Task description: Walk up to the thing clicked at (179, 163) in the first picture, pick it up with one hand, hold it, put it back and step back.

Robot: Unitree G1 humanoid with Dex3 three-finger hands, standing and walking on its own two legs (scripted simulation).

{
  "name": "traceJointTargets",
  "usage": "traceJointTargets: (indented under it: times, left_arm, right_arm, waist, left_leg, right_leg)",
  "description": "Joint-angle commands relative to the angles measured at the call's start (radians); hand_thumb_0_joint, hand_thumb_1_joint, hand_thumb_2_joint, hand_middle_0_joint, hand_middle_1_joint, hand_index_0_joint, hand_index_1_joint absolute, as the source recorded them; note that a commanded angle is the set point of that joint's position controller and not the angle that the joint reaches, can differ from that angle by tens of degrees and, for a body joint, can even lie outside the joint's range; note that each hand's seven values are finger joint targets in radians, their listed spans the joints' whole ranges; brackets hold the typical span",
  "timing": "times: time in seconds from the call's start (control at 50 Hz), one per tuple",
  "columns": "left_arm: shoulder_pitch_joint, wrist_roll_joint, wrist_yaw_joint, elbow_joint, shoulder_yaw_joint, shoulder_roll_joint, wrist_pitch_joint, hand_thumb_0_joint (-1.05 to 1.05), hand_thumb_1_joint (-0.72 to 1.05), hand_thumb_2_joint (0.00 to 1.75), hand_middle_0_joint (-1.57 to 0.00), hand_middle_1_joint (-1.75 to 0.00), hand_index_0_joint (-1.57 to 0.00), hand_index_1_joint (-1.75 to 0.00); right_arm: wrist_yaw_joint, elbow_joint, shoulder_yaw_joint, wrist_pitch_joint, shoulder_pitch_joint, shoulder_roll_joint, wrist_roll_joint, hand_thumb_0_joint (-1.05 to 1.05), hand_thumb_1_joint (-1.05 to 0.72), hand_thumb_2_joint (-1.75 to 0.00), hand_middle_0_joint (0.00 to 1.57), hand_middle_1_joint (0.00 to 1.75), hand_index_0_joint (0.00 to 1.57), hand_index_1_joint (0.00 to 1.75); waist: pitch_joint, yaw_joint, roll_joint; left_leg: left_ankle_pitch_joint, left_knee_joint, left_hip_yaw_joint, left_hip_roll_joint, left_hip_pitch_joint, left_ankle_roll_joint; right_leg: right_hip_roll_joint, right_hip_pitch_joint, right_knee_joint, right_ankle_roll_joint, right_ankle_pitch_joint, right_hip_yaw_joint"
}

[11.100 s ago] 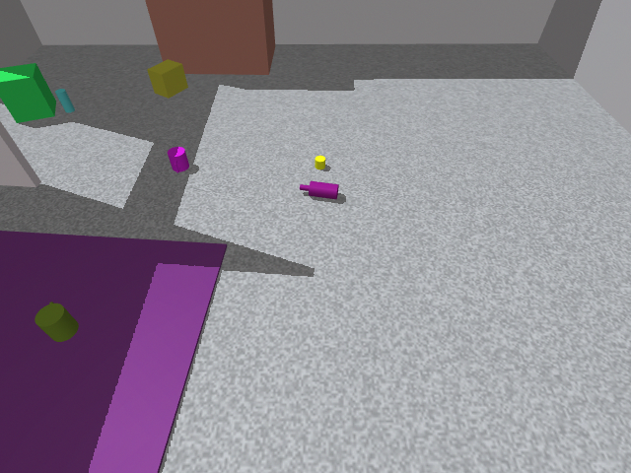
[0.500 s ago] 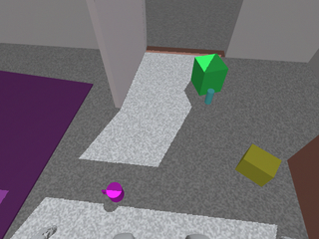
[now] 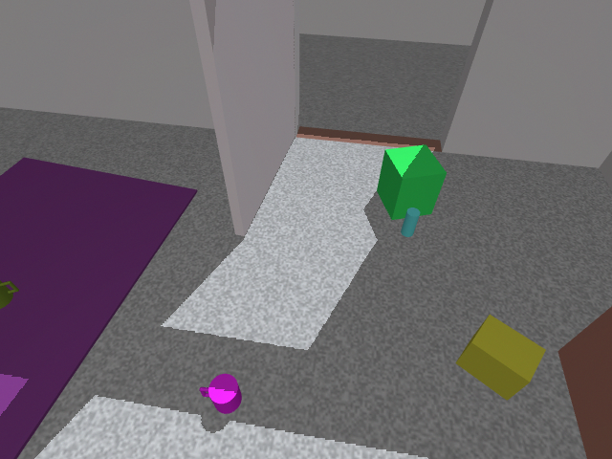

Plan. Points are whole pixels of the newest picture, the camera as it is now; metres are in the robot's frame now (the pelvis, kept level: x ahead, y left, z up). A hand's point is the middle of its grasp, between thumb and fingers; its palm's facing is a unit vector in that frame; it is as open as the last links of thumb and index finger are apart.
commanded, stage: walk up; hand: left
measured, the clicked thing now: (220, 393) +0.45 +0.27 -0.73
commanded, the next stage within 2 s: stand in 0.76 s
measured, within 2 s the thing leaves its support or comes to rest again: neither
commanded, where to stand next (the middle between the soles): +0.06 +0.00 m, yaw +1 degrees
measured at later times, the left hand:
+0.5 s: hand out of the picture +0.07 +0.26 -0.15, palm faces +0.02 -0.95 -0.32, open 7.4 cm
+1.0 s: hand out of the picture +0.10 +0.26 -0.14, palm faces +0.00 -0.94 -0.35, open 7.4 cm
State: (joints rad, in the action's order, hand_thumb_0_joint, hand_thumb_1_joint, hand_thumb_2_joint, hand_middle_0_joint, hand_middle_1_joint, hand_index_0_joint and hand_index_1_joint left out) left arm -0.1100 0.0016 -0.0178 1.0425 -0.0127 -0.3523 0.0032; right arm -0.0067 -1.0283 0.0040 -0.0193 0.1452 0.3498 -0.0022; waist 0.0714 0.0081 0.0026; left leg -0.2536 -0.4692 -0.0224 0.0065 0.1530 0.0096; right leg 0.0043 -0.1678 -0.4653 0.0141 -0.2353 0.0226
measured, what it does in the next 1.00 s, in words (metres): stands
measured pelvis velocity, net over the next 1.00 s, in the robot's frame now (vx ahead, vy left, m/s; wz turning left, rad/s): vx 0.02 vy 0.00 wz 0.01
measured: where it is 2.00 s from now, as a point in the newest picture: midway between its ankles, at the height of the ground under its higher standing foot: outside the picture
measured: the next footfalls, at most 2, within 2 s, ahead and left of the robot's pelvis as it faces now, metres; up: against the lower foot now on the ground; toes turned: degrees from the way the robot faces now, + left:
none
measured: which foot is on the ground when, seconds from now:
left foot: down 0.00-1.00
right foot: down 0.00-1.00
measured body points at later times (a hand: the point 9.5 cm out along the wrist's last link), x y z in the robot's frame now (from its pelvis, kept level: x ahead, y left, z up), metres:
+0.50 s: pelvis +0.00 +0.01 +0.01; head +0.01 +0.01 +0.46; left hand +0.07 +0.31 -0.13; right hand +0.08 -0.30 -0.12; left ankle +0.00 +0.13 -0.74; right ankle +0.01 -0.11 -0.74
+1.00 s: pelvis +0.02 +0.00 +0.01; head +0.02 +0.00 +0.46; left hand +0.10 +0.31 -0.12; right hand +0.10 -0.29 -0.13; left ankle +0.00 +0.13 -0.74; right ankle +0.01 -0.11 -0.74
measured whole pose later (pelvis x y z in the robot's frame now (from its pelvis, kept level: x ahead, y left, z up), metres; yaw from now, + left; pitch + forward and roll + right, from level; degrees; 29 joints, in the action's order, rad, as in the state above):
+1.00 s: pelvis +0.02 +0.00 +0.01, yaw +1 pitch -2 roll +0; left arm -0.09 0.01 -0.01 1.15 0.00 -0.35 0.02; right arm 0.00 -1.13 0.00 -0.02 0.10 0.35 -0.01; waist 0.04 0.00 -0.01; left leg -0.18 -0.31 -0.03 -0.01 0.09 0.00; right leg -0.01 -0.11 -0.31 0.00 -0.18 0.03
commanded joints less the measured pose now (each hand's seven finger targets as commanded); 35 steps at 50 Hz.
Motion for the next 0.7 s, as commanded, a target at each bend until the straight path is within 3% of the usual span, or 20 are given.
traceJointTargets:
  times: [0.0, 0.1, 0.2, 0.42, 0.68]
  left_arm:
    - [0.082, 0.0, 0.012, -0.044, -0.05, -0.213, 0.029, 0.0, 0.9, 0.9, -0.2, -0.3, -0.2, -0.3]
    - [0.093, 0.001, 0.011, -0.009, -0.05, -0.204, 0.031, 0.0, 0.9, 0.9, -0.2, -0.3, -0.2, -0.3]
    - [0.092, 0.001, 0.012, 0.012, -0.051, -0.207, 0.028, 0.0, 0.9, 0.9, -0.2, -0.3, -0.2, -0.3]
    - [0.07, 0.003, 0.012, 0.034, -0.052, -0.205, 0.028, 0.0, 0.9, 0.9, -0.2, -0.3, -0.2, -0.3]
    - [0.074, 0.003, 0.017, 0.041, -0.05, -0.195, 0.023, 0.0, 0.9, 0.9, -0.2, -0.3, -0.2, -0.3]
  right_arm:
    - [0.014, 0.044, -0.047, -0.021, -0.043, 0.218, 0.004, 0.0, -0.9, -0.9, 0.2, 0.3, 0.2, 0.3]
    - [0.013, 0.017, -0.043, -0.021, -0.057, 0.212, 0.003, 0.0, -0.9, -0.9, 0.2, 0.3, 0.2, 0.3]
    - [0.011, -0.005, -0.041, -0.019, -0.075, 0.213, -0.004, 0.0, -0.9, -0.9, 0.2, 0.3, 0.2, 0.3]
    - [0.015, -0.027, -0.042, -0.023, -0.08, 0.21, -0.002, 0.0, -0.9, -0.9, 0.2, 0.3, 0.2, 0.3]
    - [0.019, -0.036, -0.044, -0.02, -0.072, 0.207, -0.003, 0.0, -0.9, -0.9, 0.2, 0.3, 0.2, 0.3]
  waist:
    - [-0.067, -0.005, 0.02]
    - [-0.082, -0.006, 0.035]
    - [-0.042, 0.002, 0.01]
    - [-0.099, 0.005, -0.023]
    - [-0.1, -0.002, -0.014]
  left_leg:
    - [0.119, 0.122, -0.098, 0.097, -0.003, -0.047]
    - [0.133, 0.149, -0.095, 0.101, -0.02, -0.042]
    - [0.08, 0.181, -0.101, 0.097, 0.005, -0.035]
    - [0.169, 0.192, -0.107, 0.109, -0.007, -0.035]
    - [0.214, 0.191, -0.106, 0.11, 0.002, -0.034]
  right_leg:
    - [-0.127, 0.022, 0.158, 0.032, 0.083, -0.143]
    - [-0.127, 0.045, 0.189, 0.021, 0.086, -0.136]
    - [-0.126, 0.029, 0.222, 0.016, 0.008, -0.138]
    - [-0.129, 0.101, 0.2, 0.009, 0.128, -0.11]
    - [-0.129, 0.114, 0.19, 0.007, 0.174, -0.097]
